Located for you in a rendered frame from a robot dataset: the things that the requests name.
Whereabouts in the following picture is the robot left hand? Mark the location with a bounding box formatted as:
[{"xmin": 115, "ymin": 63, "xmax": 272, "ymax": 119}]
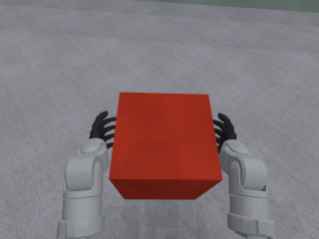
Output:
[{"xmin": 89, "ymin": 111, "xmax": 117, "ymax": 149}]

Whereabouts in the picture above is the robot right hand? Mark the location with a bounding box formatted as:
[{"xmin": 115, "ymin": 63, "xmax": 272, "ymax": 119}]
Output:
[{"xmin": 212, "ymin": 113, "xmax": 237, "ymax": 154}]

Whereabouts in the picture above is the right robot forearm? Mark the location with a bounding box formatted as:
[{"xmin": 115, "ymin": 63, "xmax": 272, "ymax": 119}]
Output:
[{"xmin": 219, "ymin": 139, "xmax": 276, "ymax": 239}]

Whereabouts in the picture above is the carton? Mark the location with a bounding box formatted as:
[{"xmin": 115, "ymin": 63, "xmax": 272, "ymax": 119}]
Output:
[{"xmin": 109, "ymin": 92, "xmax": 223, "ymax": 200}]

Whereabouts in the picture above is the left robot forearm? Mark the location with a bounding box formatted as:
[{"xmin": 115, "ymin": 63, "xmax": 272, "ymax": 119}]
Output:
[{"xmin": 56, "ymin": 137, "xmax": 110, "ymax": 239}]

